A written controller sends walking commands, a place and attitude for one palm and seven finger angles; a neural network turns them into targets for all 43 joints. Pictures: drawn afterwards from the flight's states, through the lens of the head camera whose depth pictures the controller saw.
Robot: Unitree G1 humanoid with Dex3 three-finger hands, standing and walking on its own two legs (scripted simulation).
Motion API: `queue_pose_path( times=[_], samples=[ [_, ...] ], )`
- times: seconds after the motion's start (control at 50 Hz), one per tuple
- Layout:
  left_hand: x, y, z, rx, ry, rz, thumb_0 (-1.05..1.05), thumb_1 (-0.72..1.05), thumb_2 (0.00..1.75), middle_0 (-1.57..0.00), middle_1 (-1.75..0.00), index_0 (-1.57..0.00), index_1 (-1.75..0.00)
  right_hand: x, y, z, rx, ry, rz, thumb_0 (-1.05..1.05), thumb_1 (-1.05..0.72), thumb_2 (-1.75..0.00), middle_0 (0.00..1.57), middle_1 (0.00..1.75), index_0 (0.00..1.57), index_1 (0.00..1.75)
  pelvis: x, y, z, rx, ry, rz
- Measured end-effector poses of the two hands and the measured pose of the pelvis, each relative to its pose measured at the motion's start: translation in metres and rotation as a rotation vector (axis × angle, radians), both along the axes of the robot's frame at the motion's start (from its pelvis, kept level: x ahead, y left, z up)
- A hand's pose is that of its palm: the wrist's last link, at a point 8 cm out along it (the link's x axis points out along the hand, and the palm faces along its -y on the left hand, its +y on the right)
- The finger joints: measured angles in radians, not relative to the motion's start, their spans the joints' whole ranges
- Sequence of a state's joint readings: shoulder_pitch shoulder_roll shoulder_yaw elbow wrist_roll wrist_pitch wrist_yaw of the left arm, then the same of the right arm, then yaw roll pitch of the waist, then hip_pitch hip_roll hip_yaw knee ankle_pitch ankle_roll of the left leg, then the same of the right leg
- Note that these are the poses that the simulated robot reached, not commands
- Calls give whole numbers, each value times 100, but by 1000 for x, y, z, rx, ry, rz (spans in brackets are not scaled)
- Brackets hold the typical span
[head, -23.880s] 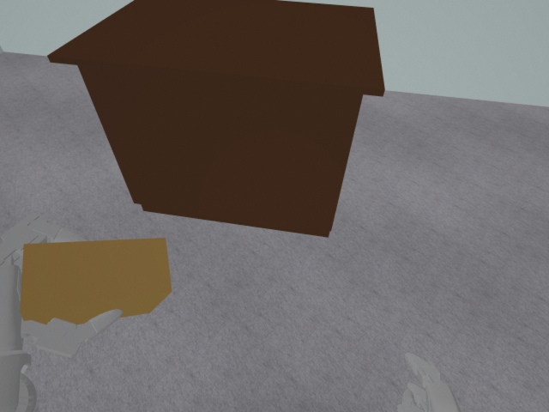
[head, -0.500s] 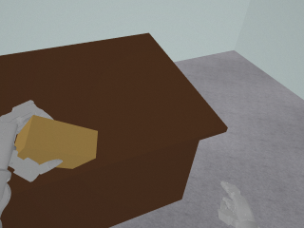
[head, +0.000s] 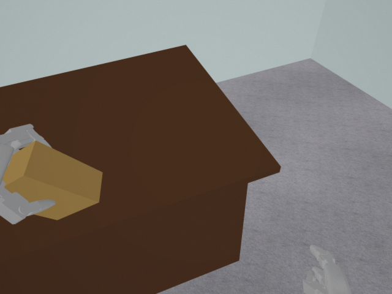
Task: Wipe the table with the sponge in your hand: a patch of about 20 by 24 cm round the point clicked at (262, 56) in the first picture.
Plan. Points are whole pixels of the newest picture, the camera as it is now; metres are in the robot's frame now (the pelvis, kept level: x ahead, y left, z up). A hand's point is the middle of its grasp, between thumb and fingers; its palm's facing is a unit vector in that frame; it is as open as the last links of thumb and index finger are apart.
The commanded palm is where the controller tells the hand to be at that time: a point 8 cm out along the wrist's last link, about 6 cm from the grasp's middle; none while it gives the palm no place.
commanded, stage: turn the palm down, sponge in hand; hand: left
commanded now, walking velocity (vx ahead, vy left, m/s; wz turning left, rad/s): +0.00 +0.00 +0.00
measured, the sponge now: (59, 189) +0.24 +0.28 +0.15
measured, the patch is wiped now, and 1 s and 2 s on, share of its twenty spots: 0.00 0.00 0.00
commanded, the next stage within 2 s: move the sponge above the wiping area in 1.32 s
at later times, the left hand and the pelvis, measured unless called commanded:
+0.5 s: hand (15, 171) +0.22 +0.30 +0.22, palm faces +0.24 -0.22 -0.95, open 10.1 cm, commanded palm +0.17 +0.31 +0.28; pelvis -0.01 +0.02 +0.01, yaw +1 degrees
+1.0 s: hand (0, 171) +0.21 +0.31 +0.23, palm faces +0.23 -0.05 -0.97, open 10.1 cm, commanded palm +0.16 +0.31 +0.29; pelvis -0.03 +0.03 +0.01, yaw +0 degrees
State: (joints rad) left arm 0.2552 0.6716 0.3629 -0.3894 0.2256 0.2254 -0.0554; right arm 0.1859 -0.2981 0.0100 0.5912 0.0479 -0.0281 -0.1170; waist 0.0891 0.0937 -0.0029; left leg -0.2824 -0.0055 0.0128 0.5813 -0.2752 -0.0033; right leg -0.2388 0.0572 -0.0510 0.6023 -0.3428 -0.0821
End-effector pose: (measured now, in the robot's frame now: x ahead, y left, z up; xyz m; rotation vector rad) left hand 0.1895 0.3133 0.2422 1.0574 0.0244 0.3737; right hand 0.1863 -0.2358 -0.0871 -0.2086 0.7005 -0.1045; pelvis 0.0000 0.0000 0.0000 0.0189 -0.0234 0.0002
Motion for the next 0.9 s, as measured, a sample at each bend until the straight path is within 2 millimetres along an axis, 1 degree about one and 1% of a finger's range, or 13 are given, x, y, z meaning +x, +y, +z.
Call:
queue_pose_path(
  times=[0.08,0.16,0.26,0.34,0.46,0.56,0.68,0.8,0.9],
  samples=[
    [0,-8,2,42,22,-19,-1,-51,103,-71,-133,-75,-132,8,0,0,-5,-4,-2,1,-91,-90,20,30,20,30,4,2,0,3,8,1],
    [0,-15,6,86,12,-33,-1,-51,103,-71,-133,-75,-132,18,7,3,4,-23,5,1,-91,-90,20,30,20,30,5,5,-1,2,11,3],
    [2,-9,15,130,1,25,-1,-51,103,-71,-133,-75,-132,29,23,8,33,-51,29,1,-91,-90,20,30,20,30,2,8,0,0,6,4],
    [2,-2,18,154,33,77,-1,-51,103,-71,-133,-75,-132,37,38,13,56,-69,58,1,-91,-90,20,30,20,30,-2,12,2,-1,-2,8],
    [0,-5,20,199,79,78,-1,-51,103,-71,-133,-75,-132,45,59,22,76,-97,104,1,-90,-90,20,30,20,30,-9,17,5,-4,-19,9],
    [-3,-6,27,250,72,80,-1,-51,103,-71,-133,-75,-132,48,72,28,84,-106,140,1,-90,-90,20,30,20,30,-14,21,8,-7,-32,11],
    [-7,0,37,292,73,135,-1,-51,103,-71,-133,-75,-132,51,85,31,96,-105,171,1,-90,-90,20,30,20,30,-21,25,9,-7,-41,15],
    [-8,-2,38,332,100,137,-1,-51,103,-71,-133,-75,-132,52,92,34,105,-114,187,1,-90,-90,20,30,20,30,-26,27,10,-6,-47,13],
    [-9,-6,36,366,109,123,-1,-51,103,-71,-133,-75,-132,51,94,35,110,-115,195,1,-90,-90,20,30,20,30,-29,28,10,-6,-51,8]
  ],
)
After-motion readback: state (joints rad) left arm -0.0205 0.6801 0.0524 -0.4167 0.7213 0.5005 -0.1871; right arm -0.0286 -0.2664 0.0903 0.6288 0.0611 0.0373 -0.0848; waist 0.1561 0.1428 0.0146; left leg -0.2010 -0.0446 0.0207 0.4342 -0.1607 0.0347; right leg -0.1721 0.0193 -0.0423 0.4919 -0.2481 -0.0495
